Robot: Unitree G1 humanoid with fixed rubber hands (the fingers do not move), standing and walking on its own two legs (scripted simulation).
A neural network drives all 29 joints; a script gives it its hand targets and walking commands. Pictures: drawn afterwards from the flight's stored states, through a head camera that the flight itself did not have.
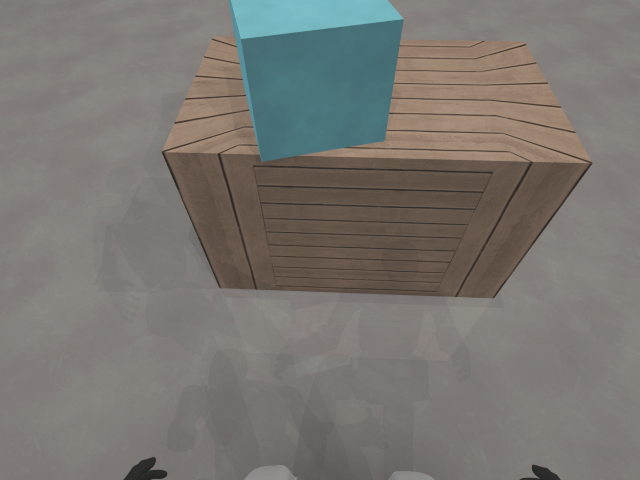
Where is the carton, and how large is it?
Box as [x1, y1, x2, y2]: [229, 0, 403, 161]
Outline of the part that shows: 229,0 242,78 261,161 384,140 403,20 387,0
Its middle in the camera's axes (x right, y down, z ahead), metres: -0.03 -0.41 +0.88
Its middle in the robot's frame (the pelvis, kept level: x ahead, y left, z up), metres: +0.94 +0.07 +0.02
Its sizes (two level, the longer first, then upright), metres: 0.316 0.293 0.272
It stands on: a pedestal, 0.62 m high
